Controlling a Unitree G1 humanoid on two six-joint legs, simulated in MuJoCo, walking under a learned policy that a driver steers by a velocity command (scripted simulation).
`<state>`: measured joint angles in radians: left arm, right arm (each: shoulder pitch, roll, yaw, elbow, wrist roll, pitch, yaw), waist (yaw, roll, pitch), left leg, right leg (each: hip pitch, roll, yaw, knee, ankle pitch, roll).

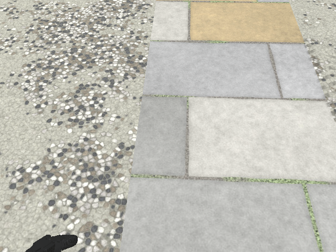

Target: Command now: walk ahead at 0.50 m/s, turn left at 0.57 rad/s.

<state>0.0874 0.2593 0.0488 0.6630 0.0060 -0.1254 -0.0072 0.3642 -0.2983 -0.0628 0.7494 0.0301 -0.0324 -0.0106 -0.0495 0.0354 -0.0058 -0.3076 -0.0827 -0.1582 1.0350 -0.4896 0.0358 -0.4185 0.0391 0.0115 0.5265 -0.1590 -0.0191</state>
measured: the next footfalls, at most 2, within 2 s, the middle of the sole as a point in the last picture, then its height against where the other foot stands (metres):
left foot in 0.40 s outside the picture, level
right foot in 0.94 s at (192, 214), level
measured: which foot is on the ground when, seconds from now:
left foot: up 0.00-0.38, down 0.40-0.92, up 0.94-1.00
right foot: down 0.00-0.40, up 0.42-0.92, down 0.94-1.00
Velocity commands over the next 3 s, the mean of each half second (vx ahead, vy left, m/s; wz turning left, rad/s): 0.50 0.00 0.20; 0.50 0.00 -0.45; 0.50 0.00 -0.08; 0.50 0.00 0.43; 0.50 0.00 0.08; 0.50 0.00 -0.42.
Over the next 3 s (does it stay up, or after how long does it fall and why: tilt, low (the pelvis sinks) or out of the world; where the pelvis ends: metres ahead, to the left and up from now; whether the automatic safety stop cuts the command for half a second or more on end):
stays up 1.64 -0.07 -0.01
